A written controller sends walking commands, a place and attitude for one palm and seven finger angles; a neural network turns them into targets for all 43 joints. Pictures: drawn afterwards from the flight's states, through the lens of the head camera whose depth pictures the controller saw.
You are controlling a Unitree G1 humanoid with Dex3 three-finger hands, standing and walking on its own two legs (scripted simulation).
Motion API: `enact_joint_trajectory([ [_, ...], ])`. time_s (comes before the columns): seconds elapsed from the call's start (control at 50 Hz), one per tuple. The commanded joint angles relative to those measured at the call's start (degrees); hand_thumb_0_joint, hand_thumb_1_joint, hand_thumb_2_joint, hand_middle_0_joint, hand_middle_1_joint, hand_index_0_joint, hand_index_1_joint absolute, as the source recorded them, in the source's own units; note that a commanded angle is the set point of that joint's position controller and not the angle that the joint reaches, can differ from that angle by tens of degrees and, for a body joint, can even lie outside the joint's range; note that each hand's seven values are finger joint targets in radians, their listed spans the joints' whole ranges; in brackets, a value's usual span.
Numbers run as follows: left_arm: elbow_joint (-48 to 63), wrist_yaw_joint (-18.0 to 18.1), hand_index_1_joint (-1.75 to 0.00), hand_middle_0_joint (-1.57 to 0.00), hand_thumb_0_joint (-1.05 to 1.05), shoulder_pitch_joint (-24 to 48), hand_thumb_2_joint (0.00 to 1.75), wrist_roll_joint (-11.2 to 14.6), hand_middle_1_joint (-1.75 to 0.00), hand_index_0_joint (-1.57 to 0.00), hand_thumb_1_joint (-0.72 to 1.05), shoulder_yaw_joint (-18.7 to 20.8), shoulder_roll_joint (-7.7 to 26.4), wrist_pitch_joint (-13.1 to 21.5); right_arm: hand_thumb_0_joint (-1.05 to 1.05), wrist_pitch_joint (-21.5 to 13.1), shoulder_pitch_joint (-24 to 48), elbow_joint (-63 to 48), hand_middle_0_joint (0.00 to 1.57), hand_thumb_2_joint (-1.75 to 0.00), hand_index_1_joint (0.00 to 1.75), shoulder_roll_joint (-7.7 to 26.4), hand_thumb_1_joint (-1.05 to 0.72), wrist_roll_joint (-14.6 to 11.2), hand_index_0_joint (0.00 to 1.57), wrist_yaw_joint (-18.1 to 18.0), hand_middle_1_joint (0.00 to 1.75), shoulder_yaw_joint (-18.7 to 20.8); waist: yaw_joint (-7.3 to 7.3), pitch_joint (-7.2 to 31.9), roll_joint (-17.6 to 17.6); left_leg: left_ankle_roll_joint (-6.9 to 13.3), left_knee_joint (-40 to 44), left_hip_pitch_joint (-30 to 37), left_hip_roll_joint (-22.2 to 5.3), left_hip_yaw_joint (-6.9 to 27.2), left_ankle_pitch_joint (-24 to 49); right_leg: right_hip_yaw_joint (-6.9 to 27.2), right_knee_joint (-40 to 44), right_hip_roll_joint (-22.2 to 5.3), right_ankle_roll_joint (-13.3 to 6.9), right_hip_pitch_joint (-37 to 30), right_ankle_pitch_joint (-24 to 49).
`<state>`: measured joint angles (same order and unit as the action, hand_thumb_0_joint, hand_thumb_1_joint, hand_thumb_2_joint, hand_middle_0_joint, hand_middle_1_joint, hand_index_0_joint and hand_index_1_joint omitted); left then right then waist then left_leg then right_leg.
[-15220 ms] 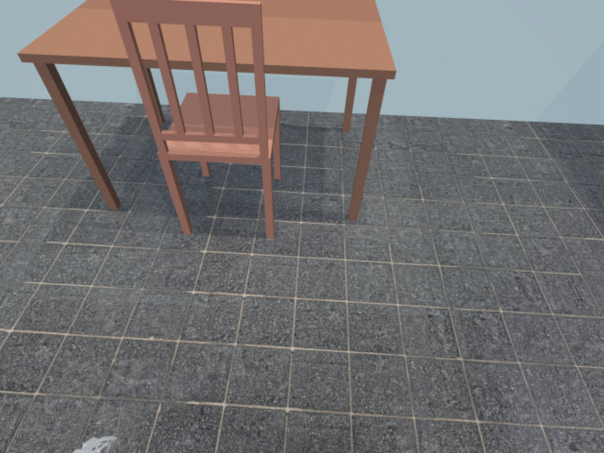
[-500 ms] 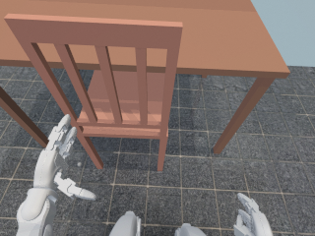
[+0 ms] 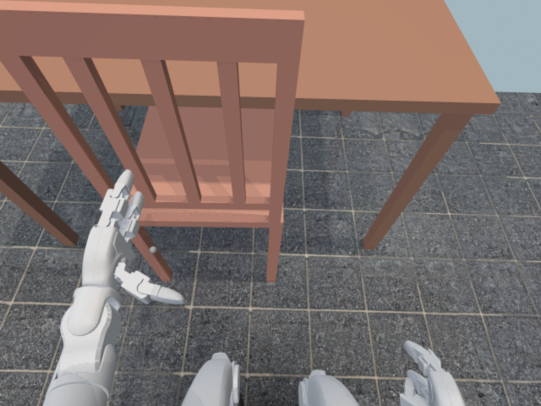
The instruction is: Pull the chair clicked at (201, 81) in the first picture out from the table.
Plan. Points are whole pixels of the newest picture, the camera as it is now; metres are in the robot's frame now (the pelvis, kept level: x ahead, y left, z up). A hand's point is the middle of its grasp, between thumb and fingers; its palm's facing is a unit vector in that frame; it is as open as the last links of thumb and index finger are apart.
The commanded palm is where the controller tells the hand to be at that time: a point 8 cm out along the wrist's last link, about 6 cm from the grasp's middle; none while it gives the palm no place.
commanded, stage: aim the fingers beside a spindle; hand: left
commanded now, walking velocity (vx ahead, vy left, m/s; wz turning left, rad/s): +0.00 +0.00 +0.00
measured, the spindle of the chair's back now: (178, 145) +0.53 +0.17 +0.02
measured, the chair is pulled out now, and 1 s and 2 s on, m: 0.00 0.00 0.00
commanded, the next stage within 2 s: push the fingers through the gap in 1.30 s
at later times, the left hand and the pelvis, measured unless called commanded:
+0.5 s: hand (175, 229) +0.37 +0.16 +0.01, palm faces +0.00 -1.00 -0.02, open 16.9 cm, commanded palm +0.35 +0.21 +0.01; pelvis +0.00 +0.00 -0.02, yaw +0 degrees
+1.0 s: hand (176, 227) +0.38 +0.16 +0.00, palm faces +0.00 -1.00 -0.02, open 16.9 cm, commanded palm +0.35 +0.21 +0.00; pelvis +0.00 +0.00 -0.02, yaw -1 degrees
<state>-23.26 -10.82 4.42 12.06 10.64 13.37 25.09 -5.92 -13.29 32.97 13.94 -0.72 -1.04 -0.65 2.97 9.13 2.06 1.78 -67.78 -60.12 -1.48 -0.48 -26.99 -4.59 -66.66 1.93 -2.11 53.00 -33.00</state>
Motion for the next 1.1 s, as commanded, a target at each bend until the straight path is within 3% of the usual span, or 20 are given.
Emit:
enact_joint_trajectory([
  [0.0, 12.0, 0.5, -0.08, -0.06, 0.00, 13.1, 0.30, 0.3, -0.08, -0.06, -0.50, 2.0, 8.0, 4.8, 0.00, -2.0, -0.7, -7.0, 0.20, -0.90, 0.30, 8.5, -0.90, 0.1, 0.20, -0.3, 0.30, 3.4, 0.30, 20.2, 3.0, 0.0, 6.8, 20.4, 0.2, 3.4, 15.5, 3.1, 8.7, -0.4, 0.8, -3.1, 17.6],
  [0.04, 10.7, 0.7, -0.08, -0.06, 0.00, 12.4, 0.30, 0.3, -0.08, -0.06, -0.50, 1.9, 7.6, 4.6, 0.00, -1.6, -0.9, -7.0, 0.20, -0.90, 0.30, 8.7, -0.90, 0.1, 0.20, -0.1, 0.30, 3.5, 0.26, 19.5, 1.8, -0.1, 6.8, 20.2, 0.2, 3.5, 15.4, 2.9, 8.9, -0.3, 0.8, -2.8, 17.4],
  [0.06, 9.8, 0.7, -0.08, -0.06, 0.00, 13.5, 0.30, 0.1, -0.08, -0.06, -0.50, 1.3, 7.4, 4.5, 0.00, -1.5, -1.1, -6.7, 0.20, -0.90, 0.30, 8.8, -0.90, 0.1, 0.20, -0.1, 0.30, 3.5, 0.94, 19.6, 0.7, 0.1, 6.3, 19.5, 0.2, 3.7, 15.5, 2.9, 8.5, -0.1, 0.9, -2.3, 17.7],
  [0.08, 9.2, 1.0, -0.08, -0.06, 0.00, 13.7, 0.30, 0.0, -0.08, -0.06, -0.50, 2.6, 8.4, 4.6, 0.00, -1.2, -1.2, -6.6, 0.20, -0.90, 0.30, 8.8, -0.90, 0.1, 0.20, -0.2, 0.30, 3.6, 0.44, 19.5, 0.5, 0.0, 6.2, 19.0, 0.2, 3.5, 15.2, 3.0, 8.3, -0.2, 0.9, -2.3, 17.6],
  [0.24, 6.7, 2.4, -0.08, -0.06, 0.00, 20.2, 0.30, -1.1, -0.08, -0.06, -0.50, 2.6, 8.5, 5.6, 0.00, 0.1, -1.7, -5.9, 0.20, -0.90, 0.30, 8.7, -0.90, 0.3, 0.20, 0.2, 0.30, 3.6, 0.80, 20.8, 1.1, -0.1, 4.5, 17.2, 0.3, 3.2, 14.7, 3.5, 6.9, -0.3, 0.8, -1.2, 17.6],
  [0.32, 5.9, 2.8, -0.08, -0.06, 0.00, 20.5, 0.30, -1.5, -0.08, -0.06, -0.50, 0.3, 6.1, 5.9, 0.00, 0.6, -1.9, -6.1, 0.20, -0.90, 0.30, 8.7, -0.90, 0.5, 0.20, 0.7, 0.30, 3.7, 0.91, 22.3, 1.7, -0.2, 4.3, 18.6, 0.3, 3.5, 15.3, 3.1, 6.4, -0.2, 0.7, 0.0, 17.4],
  [0.44, 1.4, 4.0, -0.08, -0.06, 0.00, 25.3, 0.30, -2.4, -0.08, -0.06, -0.50, 2.4, 8.3, 6.0, 0.00, 1.8, -2.6, -5.2, 0.20, -0.90, 0.30, 9.0, -0.90, 0.6, 0.20, 0.8, 0.30, 3.7, 1.28, 21.8, 0.7, -0.2, 3.1, 15.7, 0.4, 3.6, 13.1, 3.4, 5.7, -0.1, 0.7, 1.5, 15.7],
  [0.46, 0.6, 4.2, -0.08, -0.06, 0.00, 26.8, 0.30, -2.6, -0.08, -0.06, -0.50, 1.5, 7.7, 6.2, 0.00, 1.9, -2.8, -4.9, 0.20, -0.90, 0.30, 9.0, -0.90, 0.7, 0.20, 0.8, 0.30, 3.6, 1.99, 21.6, 0.2, 0.0, 2.8, 15.4, 0.3, 3.8, 13.3, 3.3, 5.4, 0.0, 0.7, 2.4, 15.8],
  [0.5, -0.3, 4.7, -0.08, -0.06, 0.00, 29.0, 0.30, -2.9, -0.08, -0.06, -0.50, 2.6, 8.6, 6.6, 0.00, 2.3, -2.9, -4.8, 0.20, -0.90, 0.30, 9.1, -0.90, 0.7, 0.20, 0.8, 0.30, 3.7, 1.87, 21.9, 1.3, -0.2, 2.6, 15.1, 0.3, 3.7, 12.4, 3.4, 5.2, -0.1, 0.7, 3.1, 14.8],
  [0.54, 1.4, 4.8, -0.08, -0.06, 0.00, 28.8, 0.30, -2.9, -0.08, -0.06, -0.50, 2.2, 8.2, 7.0, 0.00, 2.5, -2.9, -5.5, 0.20, -0.90, 0.30, 8.9, -0.90, 0.8, 0.20, 1.1, 0.30, 3.6, 1.11, 24.3, 3.0, -0.3, 2.7, 16.7, 0.5, 3.6, 13.4, 3.5, 5.1, -0.1, 0.5, 2.1, 15.4],
  [0.58, 1.4, 4.9, -0.08, -0.06, 0.00, 26.7, 0.30, -2.8, -0.08, -0.06, -0.50, 3.4, 9.2, 6.9, 0.00, 2.8, -3.2, -5.7, 0.20, -0.90, 0.30, 9.1, -0.90, 0.8, 0.20, 1.2, 0.30, 3.8, 0.66, 26.1, 2.1, -0.4, 3.0, 18.1, 0.3, 4.0, 15.2, 3.3, 4.8, 0.1, 0.5, 1.4, 16.8],
  [0.64, 0.4, 4.6, -0.08, -0.06, 0.00, 25.9, 0.30, -2.7, -0.08, -0.06, -0.50, 2.3, 8.4, 6.0, 0.00, 3.6, -3.2, -5.8, 0.20, -0.90, 0.30, 8.9, -0.90, 0.6, 0.20, 1.3, 0.30, 3.7, 1.35, 24.0, 0.8, -0.2, 3.2, 16.1, 0.3, 3.3, 14.7, 3.5, 5.4, 0.1, 0.7, 0.4, 17.6],
  [0.74, 0.6, 4.3, -0.08, -0.06, 0.00, 24.8, 0.30, -2.0, -0.08, -0.06, -0.50, 2.8, 8.3, 6.1, 0.00, 3.9, -3.2, -5.9, 0.20, -0.90, 0.30, 8.8, -0.90, 0.4, 0.20, 1.3, 0.30, 3.7, 1.19, 23.1, 0.2, -0.1, 3.3, 14.8, 0.5, 3.1, 13.7, 3.8, 5.9, 0.2, 0.8, -0.5, 17.2],
  [0.76, 0.5, 4.1, -0.08, -0.06, 0.00, 25.5, 0.30, -2.1, -0.08, -0.06, -0.50, 2.2, 8.1, 6.3, 0.00, 3.8, -3.2, -5.8, 0.20, -0.90, 0.30, 8.9, -0.90, 0.3, 0.20, 1.2, 0.30, 3.7, 1.76, 22.4, 0.4, 0.0, 3.1, 15.0, 0.4, 3.2, 13.5, 3.7, 5.7, 0.3, 0.7, 0.8, 16.7],
  [0.84, 1.2, 4.1, -0.08, -0.06, 0.00, 26.9, 0.30, -2.2, -0.08, -0.06, -0.50, 1.4, 7.5, 7.3, 0.00, 3.6, -3.2, -5.3, 0.20, -0.90, 0.30, 8.8, -0.90, 0.4, 0.20, 1.1, 0.30, 3.8, 1.99, 22.8, 1.0, -0.1, 3.1, 16.1, 0.3, 3.5, 13.1, 3.5, 5.7, 0.2, 0.7, 1.7, 15.8],
  [0.88, 1.7, 4.1, -0.08, -0.06, 0.00, 27.6, 0.30, -2.4, -0.08, -0.06, -0.50, 0.2, 6.6, 7.6, 0.00, 3.5, -3.3, -5.2, 0.20, -0.90, 0.30, 8.9, -0.90, 0.5, 0.20, 1.2, 0.30, 3.8, 1.90, 23.2, 3.1, -0.3, 3.2, 18.0, 0.3, 4.0, 14.0, 3.0, 5.3, 0.2, 0.5, 3.2, 15.6],
  [0.94, 1.6, 4.4, -0.08, -0.06, 0.00, 26.0, 0.30, -2.5, -0.08, -0.06, -0.50, -0.3, 6.0, 7.2, 0.00, 3.6, -3.2, -5.3, 0.20, -0.90, 0.30, 8.9, -0.90, 0.5, 0.20, 1.4, 0.30, 3.9, 1.73, 23.4, 2.0, -0.3, 3.3, 18.5, 0.2, 4.0, 14.3, 3.0, 5.7, 0.2, 0.5, 2.9, 15.8],
  [1.04, -0.7, 5.5, -0.08, -0.06, 0.00, 29.0, 0.30, -3.2, -0.08, -0.06, -0.50, 1.5, 7.7, 6.8, 0.00, 4.2, -3.0, -5.2, 0.20, -0.90, 0.30, 8.9, -0.90, 0.6, 0.20, 1.2, 0.30, 3.7, 1.97, 21.3, 1.0, -0.2, 3.0, 15.5, 0.5, 3.9, 11.7, 3.2, 5.5, 0.1, 0.6, 3.3, 14.0],
  [1.08, 0.6, 6.1, -0.08, -0.06, 0.00, 29.6, 0.30, -3.4, -0.08, -0.06, -0.50, 3.3, 9.6, 7.4, 0.00, 4.2, -3.0, -5.5, 0.20, -0.90, 0.30, 9.0, -0.90, 0.8, 0.20, 1.2, 0.30, 3.6, 1.34, 23.9, 2.5, -0.3, 2.7, 16.3, 0.6, 3.8, 12.9, 3.5, 5.0, 0.1, 0.5, 2.5, 15.0],
])
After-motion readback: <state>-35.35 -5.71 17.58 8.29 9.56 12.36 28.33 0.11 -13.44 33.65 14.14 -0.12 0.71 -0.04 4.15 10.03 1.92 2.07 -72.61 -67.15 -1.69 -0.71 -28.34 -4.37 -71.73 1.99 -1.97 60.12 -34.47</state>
